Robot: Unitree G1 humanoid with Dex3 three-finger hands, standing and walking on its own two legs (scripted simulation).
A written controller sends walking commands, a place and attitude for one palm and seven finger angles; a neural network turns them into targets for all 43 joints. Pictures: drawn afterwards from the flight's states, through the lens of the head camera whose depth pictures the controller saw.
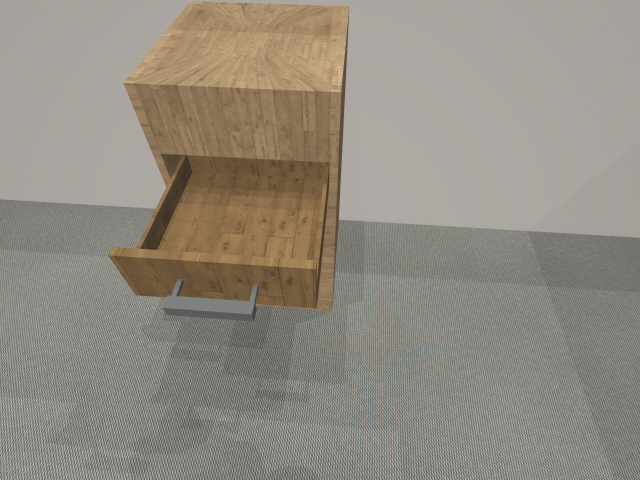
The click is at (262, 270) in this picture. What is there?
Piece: drawer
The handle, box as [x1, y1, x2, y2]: [163, 279, 258, 320]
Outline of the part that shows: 163,305 163,308 167,314 253,320 256,309 254,302 258,286 253,284 250,299 248,301 183,297 178,295 183,282 181,279 177,279 172,294 170,296 167,295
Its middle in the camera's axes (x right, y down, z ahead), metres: -0.21 +0.12 +0.74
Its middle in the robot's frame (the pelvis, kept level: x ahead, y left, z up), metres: +0.45 +0.24 -0.17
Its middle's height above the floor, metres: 0.61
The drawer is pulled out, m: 0.30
